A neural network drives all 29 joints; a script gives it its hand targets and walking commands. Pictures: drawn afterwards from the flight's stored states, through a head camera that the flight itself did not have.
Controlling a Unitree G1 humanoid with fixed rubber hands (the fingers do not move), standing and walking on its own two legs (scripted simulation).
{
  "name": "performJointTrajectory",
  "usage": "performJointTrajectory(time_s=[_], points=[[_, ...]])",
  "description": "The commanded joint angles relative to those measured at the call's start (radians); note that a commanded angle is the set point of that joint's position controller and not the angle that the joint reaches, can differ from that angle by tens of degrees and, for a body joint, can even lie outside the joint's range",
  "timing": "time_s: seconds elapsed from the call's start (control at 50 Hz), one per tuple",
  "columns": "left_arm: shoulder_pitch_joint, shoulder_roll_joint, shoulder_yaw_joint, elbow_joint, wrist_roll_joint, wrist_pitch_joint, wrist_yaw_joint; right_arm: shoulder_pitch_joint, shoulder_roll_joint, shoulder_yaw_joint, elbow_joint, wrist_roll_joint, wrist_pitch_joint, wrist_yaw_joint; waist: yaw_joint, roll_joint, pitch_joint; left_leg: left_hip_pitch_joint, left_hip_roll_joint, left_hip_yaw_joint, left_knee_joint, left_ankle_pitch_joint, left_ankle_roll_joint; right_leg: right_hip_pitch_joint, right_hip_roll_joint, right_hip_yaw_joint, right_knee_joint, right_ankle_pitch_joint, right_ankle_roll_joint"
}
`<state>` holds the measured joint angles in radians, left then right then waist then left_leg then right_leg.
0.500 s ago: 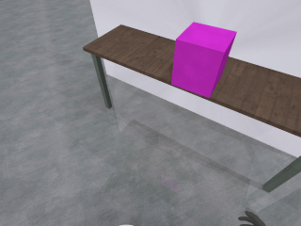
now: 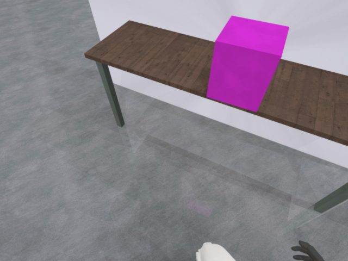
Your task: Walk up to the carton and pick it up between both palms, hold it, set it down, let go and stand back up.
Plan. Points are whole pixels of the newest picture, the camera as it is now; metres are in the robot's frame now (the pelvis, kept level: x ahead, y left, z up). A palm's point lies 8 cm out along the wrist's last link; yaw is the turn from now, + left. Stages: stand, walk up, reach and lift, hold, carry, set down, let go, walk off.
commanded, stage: walk up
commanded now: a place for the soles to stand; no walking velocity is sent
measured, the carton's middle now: (244, 64) +0.77 -0.27 -0.02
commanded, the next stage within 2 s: none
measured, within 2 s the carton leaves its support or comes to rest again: neither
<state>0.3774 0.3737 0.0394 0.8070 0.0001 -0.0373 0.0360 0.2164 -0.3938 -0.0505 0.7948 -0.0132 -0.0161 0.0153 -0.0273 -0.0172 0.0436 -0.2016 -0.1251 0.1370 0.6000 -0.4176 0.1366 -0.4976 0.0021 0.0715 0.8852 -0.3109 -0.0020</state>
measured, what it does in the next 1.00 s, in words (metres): steps on the spot, turning right: right foot, then left foot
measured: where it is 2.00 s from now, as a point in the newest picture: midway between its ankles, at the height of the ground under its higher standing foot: outside the picture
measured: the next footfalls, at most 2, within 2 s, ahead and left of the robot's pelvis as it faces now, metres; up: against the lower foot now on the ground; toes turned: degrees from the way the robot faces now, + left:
right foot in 0.06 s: +0.12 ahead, -0.11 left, +0.00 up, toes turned +1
left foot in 0.36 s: +0.13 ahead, +0.14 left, +0.00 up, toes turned +0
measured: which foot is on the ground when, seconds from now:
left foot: down 0.00-0.08, up 0.10-0.34, down 0.36-0.96, up 0.98-1.00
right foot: up 0.00-0.04, down 0.06-0.38, up 0.40-0.94, down 0.96-1.00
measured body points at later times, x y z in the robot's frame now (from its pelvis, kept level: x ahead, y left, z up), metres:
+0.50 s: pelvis +0.05 +0.07 +0.00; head +0.11 +0.11 +0.44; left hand +0.17 +0.36 -0.15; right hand +0.10 -0.28 -0.07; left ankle +0.09 +0.14 -0.72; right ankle +0.04 -0.11 -0.66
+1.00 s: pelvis +0.02 -0.02 -0.02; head +0.05 -0.01 +0.42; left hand +0.18 +0.28 -0.14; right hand +0.04 -0.36 -0.11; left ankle +0.08 +0.13 -0.71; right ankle +0.04 -0.15 -0.72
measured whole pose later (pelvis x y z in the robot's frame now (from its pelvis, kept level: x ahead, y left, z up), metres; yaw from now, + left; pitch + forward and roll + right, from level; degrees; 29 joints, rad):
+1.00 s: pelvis +0.02 -0.02 -0.02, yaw -17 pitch -5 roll +1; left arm 0.27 0.41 0.11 0.81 0.00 0.04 -0.03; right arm 0.19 -0.39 -0.05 0.83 -0.01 -0.04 -0.03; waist 0.00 -0.05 0.14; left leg -0.36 0.21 0.17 0.95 -0.49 -0.01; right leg -0.41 0.07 0.11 0.88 -0.39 0.00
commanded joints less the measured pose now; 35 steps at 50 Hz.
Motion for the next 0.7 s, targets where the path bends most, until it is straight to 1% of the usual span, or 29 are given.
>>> performJointTrajectory(time_s=[0.0,0.02,0.04,0.06,0.08,0.1,0.12,0.16,0.18,0.2,0.26,0.3,0.32,0.34,0.36,0.38,0.4,0.42,0.44,0.46,0.48,0.5,0.52,0.54,0.58,0.6,0.64,0.66,0.68], points=[[0.044,0.197,0.046,-0.081,0.028,-0.021,0.002,-0.01,-0.229,-0.109,-0.101,-0.023,-0.009,-0.027,0.019,0.067,-0.072,0.25,0.362,-0.111,0.068,0.87,-0.136,0.037,-0.014,-0.157,-0.295,0.073,-0.053],[0.177,0.218,0.057,-0.048,0.033,-0.03,0.012,-0.078,-0.21,-0.098,-0.109,-0.004,-0.011,-0.025,0.103,0.054,-0.122,0.086,0.313,-0.086,0.255,0.976,-0.164,0.289,0.003,-0.098,-0.384,0.182,-0.096],[0.232,0.291,0.087,-0.035,0.039,-0.036,0.012,-0.082,-0.151,-0.08,-0.125,0.015,-0.019,-0.021,0.17,-0.129,-0.159,-0.123,0.176,-0.044,0.526,0.719,-0.238,0.446,-0.123,0.194,-0.409,0.39,-0.213],[0.215,0.347,0.092,-0.055,0.024,-0.03,0.02,-0.066,-0.13,-0.062,-0.129,0.029,-0.014,-0.016,0.143,-0.309,-0.15,-0.439,-0.028,-0.075,0.698,-0.075,-0.271,0.588,-0.313,0.636,-0.413,0.529,-0.366],[0.169,0.36,0.106,-0.075,0.008,-0.023,0.024,-0.076,-0.221,-0.074,-0.107,0.005,-0.004,-0.026,0.137,-0.285,-0.119,-0.495,0.036,-0.244,0.819,-0.283,-0.245,0.54,-0.404,0.863,-0.458,0.315,-0.468],[0.074,0.338,0.1,-0.094,-0.003,-0.019,0.03,-0.093,-0.255,-0.075,-0.099,0.008,-0.005,-0.026,0.118,-0.186,-0.031,-0.457,0.113,-0.303,0.797,-0.257,-0.236,0.367,-0.395,0.81,-0.498,0.111,-0.44],[0.007,0.289,0.086,-0.102,-0.002,-0.012,0.027,-0.112,-0.249,-0.071,-0.101,0.011,-0.011,-0.016,0.088,-0.111,0.006,-0.421,0.125,-0.301,0.698,-0.194,-0.202,0.306,-0.325,0.663,-0.52,0.072,-0.361],[-0.119,0.264,0.079,-0.115,0.002,-0.004,0.023,-0.043,-0.223,-0.064,-0.073,0.012,-0.014,-0.001,0.041,-0.14,0.033,-0.326,0.156,-0.214,0.567,-0.088,-0.149,0.206,-0.184,0.443,-0.518,0.059,-0.257],[-0.121,0.265,0.073,-0.108,0.014,0.001,0.017,-0.016,-0.203,-0.067,-0.071,0.014,-0.014,0.003,0.033,-0.201,0.047,-0.284,0.132,-0.175,0.464,-0.077,-0.149,0.172,-0.125,0.373,-0.499,0.12,-0.248],[-0.129,0.253,0.071,-0.11,0.024,0.01,0.007,-0.026,-0.207,-0.061,-0.057,0.011,-0.017,0.0,0.03,-0.184,0.033,-0.264,0.141,-0.166,0.376,-0.092,-0.141,0.205,-0.1,0.357,-0.436,0.237,-0.234],[-0.073,0.288,0.084,-0.119,0.038,0.04,-0.017,-0.045,-0.176,-0.059,-0.06,0.026,-0.037,-0.031,0.062,-0.284,0.0,-0.13,0.136,-0.152,0.097,-0.114,-0.133,0.198,-0.101,0.369,-0.317,0.611,-0.23],[-0.143,0.264,0.074,-0.149,0.024,0.063,-0.039,0.141,-0.18,-0.075,0.017,0.022,-0.055,-0.056,-0.007,-0.22,-0.091,0.129,0.134,-0.117,-0.193,0.226,-0.142,0.122,-0.038,0.273,-0.151,0.53,-0.15],[-0.141,0.175,0.057,-0.174,0.01,0.065,-0.04,0.183,-0.288,-0.106,0.023,0.009,-0.056,-0.068,-0.033,0.037,-0.148,0.261,0.331,-0.37,-0.237,0.314,-0.151,-0.033,0.059,0.192,0.054,0.296,-0.053],[-0.077,0.15,0.051,-0.151,0.035,0.077,-0.031,0.122,-0.353,-0.119,-0.003,-0.003,-0.051,-0.084,0.008,0.158,-0.182,0.33,0.607,-0.543,-0.195,0.567,-0.087,-0.182,0.125,0.108,0.192,-0.263,0.003],[-0.086,0.224,0.07,-0.117,0.05,0.097,-0.024,0.089,-0.376,-0.137,-0.009,0.008,-0.044,-0.092,0.007,0.053,-0.144,0.171,0.691,-0.589,-0.242,0.424,0.009,-0.139,0.06,0.116,0.281,-0.279,0.011],[-0.072,0.262,0.08,-0.108,0.054,0.112,-0.031,0.036,-0.385,-0.137,-0.02,0.003,-0.038,-0.093,0.021,0.028,-0.096,0.067,0.686,-0.561,-0.271,0.316,0.012,-0.117,0.042,0.147,0.357,-0.234,0.0],[-0.078,0.264,0.085,-0.09,0.051,0.121,-0.042,0.006,-0.336,-0.124,-0.015,0.001,-0.04,-0.093,0.036,-0.027,-0.018,0.025,0.6,-0.455,-0.274,0.249,-0.081,-0.119,0.017,0.152,0.334,-0.178,-0.004],[-0.054,0.252,0.086,-0.092,0.043,0.121,-0.057,0.016,-0.335,-0.124,-0.002,-0.004,-0.044,-0.093,0.062,0.057,-0.016,0.097,0.505,-0.324,-0.227,0.383,-0.158,-0.145,0.021,0.135,0.311,-0.115,-0.009],[-0.035,0.236,0.082,-0.055,0.044,0.123,-0.066,0.022,-0.283,-0.119,0.014,0.003,-0.047,-0.096,0.05,0.076,-0.03,0.124,0.448,-0.259,-0.217,0.453,-0.237,-0.134,0.022,0.124,0.303,-0.079,0.007],[-0.024,0.212,0.085,-0.064,0.038,0.12,-0.07,0.04,-0.271,-0.113,0.026,0.005,-0.049,-0.097,0.043,0.173,-0.034,0.136,0.415,-0.178,-0.186,0.599,-0.247,-0.127,0.018,0.088,0.298,-0.049,0.018],[-0.025,0.22,0.09,-0.056,0.038,0.124,-0.074,0.075,-0.275,-0.12,0.036,0.006,-0.049,-0.096,0.011,0.198,-0.09,0.207,0.386,-0.191,-0.175,0.598,-0.313,-0.091,0.036,0.089,0.29,-0.041,0.027],[-0.033,0.206,0.087,-0.056,0.022,0.128,-0.075,0.069,-0.274,-0.112,0.035,0.001,-0.049,-0.093,0.016,0.242,-0.067,0.189,0.375,-0.172,-0.178,0.605,-0.294,-0.106,0.022,0.077,0.275,-0.021,0.02],[-0.034,0.217,0.097,-0.053,0.028,0.129,-0.07,0.094,-0.264,-0.112,0.04,0.001,-0.048,-0.091,0.003,0.2,-0.109,0.251,0.374,-0.175,-0.161,0.626,-0.274,-0.094,0.035,0.068,0.293,-0.026,0.024],[-0.014,0.205,0.097,-0.051,0.023,0.128,-0.065,0.093,-0.281,-0.113,0.044,-0.004,-0.044,-0.089,0.001,0.242,-0.134,0.288,0.399,-0.187,-0.148,0.598,-0.241,-0.126,0.023,0.08,0.3,-0.017,0.025],[-0.049,0.215,0.093,-0.05,0.032,0.125,-0.063,0.094,-0.278,-0.115,0.037,-0.015,-0.046,-0.085,-0.008,0.233,-0.119,0.318,0.417,-0.209,-0.109,0.627,-0.185,-0.148,0.013,0.074,0.257,-0.051,0.022],[-0.062,0.215,0.093,-0.052,0.029,0.12,-0.061,0.083,-0.272,-0.111,0.028,-0.014,-0.046,-0.085,-0.007,0.241,-0.116,0.313,0.453,-0.208,-0.116,0.621,-0.115,-0.162,-0.004,0.07,0.257,-0.065,0.017],[-0.072,0.224,0.085,-0.046,0.044,0.117,-0.058,0.062,-0.289,-0.119,0.017,-0.007,-0.052,-0.089,-0.006,0.201,-0.091,0.264,0.503,-0.243,-0.11,0.581,-0.109,-0.171,-0.009,0.082,0.27,-0.086,0.015],[-0.05,0.221,0.093,-0.045,0.039,0.118,-0.063,0.055,-0.29,-0.113,0.012,-0.009,-0.053,-0.087,0.006,0.236,-0.087,0.227,0.5,-0.219,-0.126,0.573,-0.107,-0.151,-0.013,0.07,0.263,-0.073,0.011],[-0.074,0.221,0.093,-0.065,0.045,0.117,-0.063,0.033,-0.298,-0.109,0.006,-0.011,-0.056,-0.084,0.006,0.242,-0.072,0.257,0.542,-0.242,-0.128,0.54,-0.018,-0.185,-0.038,0.06,0.224,-0.099,0.017]])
